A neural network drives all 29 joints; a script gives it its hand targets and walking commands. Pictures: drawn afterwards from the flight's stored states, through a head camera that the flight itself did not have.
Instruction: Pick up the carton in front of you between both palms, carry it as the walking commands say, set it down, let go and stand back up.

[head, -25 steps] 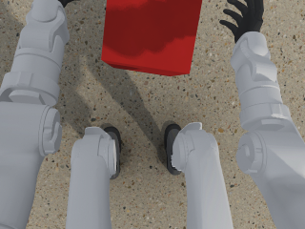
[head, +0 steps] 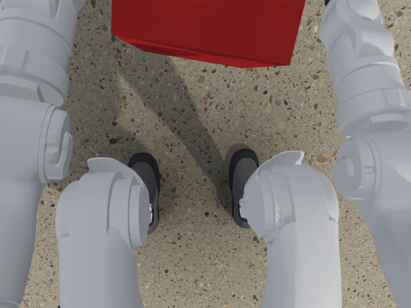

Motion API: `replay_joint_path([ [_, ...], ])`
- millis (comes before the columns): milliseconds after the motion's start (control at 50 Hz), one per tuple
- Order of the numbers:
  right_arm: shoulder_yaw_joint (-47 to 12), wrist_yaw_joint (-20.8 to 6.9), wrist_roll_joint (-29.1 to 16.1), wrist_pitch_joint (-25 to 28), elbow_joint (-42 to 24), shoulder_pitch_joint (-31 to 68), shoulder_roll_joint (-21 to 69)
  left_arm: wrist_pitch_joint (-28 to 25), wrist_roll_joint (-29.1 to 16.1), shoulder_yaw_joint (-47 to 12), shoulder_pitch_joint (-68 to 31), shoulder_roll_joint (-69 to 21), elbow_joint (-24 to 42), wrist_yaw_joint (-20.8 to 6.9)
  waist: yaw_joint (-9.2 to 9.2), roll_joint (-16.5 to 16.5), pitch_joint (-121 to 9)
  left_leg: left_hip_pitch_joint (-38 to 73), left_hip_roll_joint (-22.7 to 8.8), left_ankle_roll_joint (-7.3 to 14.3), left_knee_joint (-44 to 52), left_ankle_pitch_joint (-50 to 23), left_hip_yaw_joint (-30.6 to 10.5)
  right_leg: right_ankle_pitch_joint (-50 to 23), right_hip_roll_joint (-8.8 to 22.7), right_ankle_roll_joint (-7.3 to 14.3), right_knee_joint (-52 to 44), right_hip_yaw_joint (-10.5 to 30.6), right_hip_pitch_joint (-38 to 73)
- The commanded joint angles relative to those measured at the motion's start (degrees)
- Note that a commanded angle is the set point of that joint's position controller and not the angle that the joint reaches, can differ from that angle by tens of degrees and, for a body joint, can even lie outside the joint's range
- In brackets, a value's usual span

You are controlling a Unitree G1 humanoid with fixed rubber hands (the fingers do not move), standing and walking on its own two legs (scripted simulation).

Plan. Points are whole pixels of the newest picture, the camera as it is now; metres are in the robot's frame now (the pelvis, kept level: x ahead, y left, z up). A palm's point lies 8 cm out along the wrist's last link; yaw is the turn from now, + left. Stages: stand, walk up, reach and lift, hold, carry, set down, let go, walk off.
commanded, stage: reach and lift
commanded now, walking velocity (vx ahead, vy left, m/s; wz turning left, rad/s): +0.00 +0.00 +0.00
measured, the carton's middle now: out of the picture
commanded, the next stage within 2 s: none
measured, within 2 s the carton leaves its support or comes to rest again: leaves its support in 0.68 s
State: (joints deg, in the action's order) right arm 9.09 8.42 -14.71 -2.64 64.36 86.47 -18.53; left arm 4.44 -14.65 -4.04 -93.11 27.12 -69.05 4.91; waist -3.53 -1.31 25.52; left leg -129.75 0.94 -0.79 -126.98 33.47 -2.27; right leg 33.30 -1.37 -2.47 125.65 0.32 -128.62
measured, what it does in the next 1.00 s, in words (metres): rises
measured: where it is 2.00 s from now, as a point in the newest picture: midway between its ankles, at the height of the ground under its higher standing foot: (196, 203)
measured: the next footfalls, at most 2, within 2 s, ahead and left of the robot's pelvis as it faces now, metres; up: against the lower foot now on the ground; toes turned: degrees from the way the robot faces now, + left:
none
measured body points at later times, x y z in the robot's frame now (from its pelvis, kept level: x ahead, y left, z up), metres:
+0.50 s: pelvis -0.01 +0.00 +0.00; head +0.37 +0.01 +0.23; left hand +0.59 +0.14 -0.18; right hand +0.56 -0.17 -0.18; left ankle +0.11 +0.12 -0.33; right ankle +0.11 -0.13 -0.33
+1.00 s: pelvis +0.00 -0.01 +0.05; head +0.29 +0.02 +0.39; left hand +0.54 +0.15 -0.03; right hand +0.53 -0.15 -0.03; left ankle +0.11 +0.12 -0.33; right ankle +0.11 -0.13 -0.33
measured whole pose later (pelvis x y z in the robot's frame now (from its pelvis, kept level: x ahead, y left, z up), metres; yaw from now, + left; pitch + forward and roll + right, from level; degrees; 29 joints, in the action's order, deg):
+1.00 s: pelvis +0.00 -0.01 +0.05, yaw +2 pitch +42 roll -1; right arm 29.2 5.4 7.7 -19.6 43.2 66.9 -2.5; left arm 19.9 8.2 20.7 -71.7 7.1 -49.2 3.1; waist -2.0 -0.1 -2.0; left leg -126.7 3.4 -2.2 -115.1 30.5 -3.2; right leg 31.8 -2.7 -2.9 115.1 2.0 -125.4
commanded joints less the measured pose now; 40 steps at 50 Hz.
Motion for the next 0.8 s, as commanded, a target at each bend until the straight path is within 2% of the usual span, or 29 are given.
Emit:
replay_joint_path([
  [0, 0.53, 0.10, 0.41, 1.15, -3.68, 11.04, -6.72, -1.16, -0.14, 0.48, -15.67, 3.78, 4.86, 0.11, -2.75, 6.29, -80.02, 41.25, 0.65, -1.03, 7.71, -24.14, 2.63, -26.36, -0.58, -0.82, -8.57, -4.14, 35.29],
  [160, 1.87, -0.41, 2.69, 1.43, -3.81, 10.98, -4.98, -1.78, 3.18, 4.23, -13.08, 2.88, 2.96, -0.21, -1.66, 5.24, -72.44, 33.71, 1.07, -0.71, 9.39, -20.04, 2.16, -22.92, -0.72, -0.97, -9.63, -3.23, 31.27],
  [280, -2.08, -0.72, 0.69, 1.08, -5.23, 16.68, 0.76, -1.71, 1.52, 0.44, -18.31, -2.95, 3.95, -0.44, -1.14, 4.87, -72.10, 34.54, 1.60, -0.46, 10.45, -17.10, 2.33, -19.96, -1.52, -0.55, -10.39, -3.55, 32.93],
  [340, -0.84, -0.83, 2.89, 0.67, -4.82, 18.28, 3.26, -1.42, 3.16, 1.27, -19.90, -5.88, 3.57, -0.56, -1.35, 5.11, -70.79, 35.63, 2.04, -0.52, 10.41, -15.76, 2.27, -18.71, -2.13, -0.65, -10.46, -3.70, 33.79],
  [360, -3.55, -2.36, 2.87, 0.27, -6.15, 21.95, 12.29, -1.05, 3.11, -1.08, -23.11, -14.73, 4.96, -2.13, -0.77, 4.95, -70.42, 35.96, 2.74, -0.16, 10.41, -15.43, 2.15, -18.17, -2.72, -0.42, -10.46, -3.77, 34.05],
  [400, -6.04, -6.62, 3.84, -0.99, -7.09, 28.67, 29.30, 0.06, 4.38, -2.83, -27.35, -32.55, 4.25, -6.30, -0.84, 5.31, -67.99, 34.95, 3.68, 0.26, 10.20, -14.45, 2.40, -16.88, -3.75, -0.04, -10.29, -3.92, 32.76],
  [440, -6.30, -11.81, 6.42, -3.32, -9.31, 32.61, 42.53, 2.02, 7.31, -0.95, -27.29, -47.40, 4.67, -10.98, -0.62, 5.60, -64.57, 33.30, 4.64, 0.49, 9.23, -13.74, 3.58, -15.34, -4.56, 0.15, -9.22, -4.23, 30.62],
  [480, -5.39, -15.30, 8.41, -5.40, -11.13, 32.48, 48.78, 3.47, 8.79, 0.78, -24.59, -54.61, 5.83, -14.15, -0.84, 5.40, -62.61, 30.87, 5.22, 0.83, 8.84, -12.93, 4.51, -14.37, -5.11, 0.34, -8.83, -4.82, 29.30],
  [520, -5.31, -17.22, 8.89, -6.94, -12.68, 32.25, 52.60, 4.51, 9.42, 1.52, -23.64, -58.09, 8.26, -15.65, -0.30, 4.94, -62.71, 30.41, 5.30, 1.24, 8.61, -13.53, 4.98, -14.64, -5.11, 0.42, -8.40, -5.15, 27.89],
  [560, -6.63, -18.43, 7.51, -7.88, -15.48, 31.99, 56.25, 5.45, 8.70, 0.68, -24.07, -61.06, 11.43, -16.38, -0.13, 4.71, -66.55, 31.14, 5.45, 1.57, 8.49, -14.29, 5.22, -15.46, -5.31, 0.78, -8.23, -5.40, 28.88],
  [620, -9.32, -19.18, 4.32, -8.44, -19.22, 32.74, 60.17, 5.92, 6.57, -2.60, -25.86, -65.67, 16.79, -16.39, -0.46, 5.41, -76.60, 35.95, 5.63, 1.89, 7.85, -20.53, 5.37, -21.52, -5.66, 0.91, -7.39, -6.03, 31.66],
  [700, -14.22, -18.49, 1.39, -10.04, -26.71, 32.84, 65.76, 6.90, 3.15, -8.59, -28.93, -71.49, 30.11, -15.23, -0.55, 6.90, -101.37, 50.00, 6.09, 0.93, 7.66, -32.16, 5.80, -31.59, -6.25, 0.52, -7.53, -7.00, 38.75],
  [740, -16.00, -18.68, 1.42, -11.54, -30.94, 32.33, 67.49, 8.36, 3.37, -10.10, -28.20, -74.66, 35.40, -14.61, -0.39, 7.72, -112.24, 57.55, 6.48, 0.56, 8.37, -37.98, 5.60, -34.29, -6.94, 0.14, -8.43, -7.69, 38.62],
  [760, -16.74, -18.78, 1.77, -12.36, -32.81, 32.27, 68.72, 9.37, 4.18, -10.18, -26.71, -75.83, 36.75, -14.42, 0.45, 8.37, -115.49, 59.89, 6.81, 0.35, 9.12, -40.12, 5.54, -34.03, -7.20, -0.11, -8.98, -7.89, 36.90],
  [780, -17.86, -18.59, 2.45, -13.11, -34.25, 31.56, 69.68, 10.20, 4.86, -10.51, -25.40, -77.61, 37.89, -13.84, 0.37, 7.98, -117.17, 60.64, 7.11, 0.14, 9.90, -40.52, 5.82, -33.53, -7.56, -0.49, -10.09, -8.04, 36.23],
])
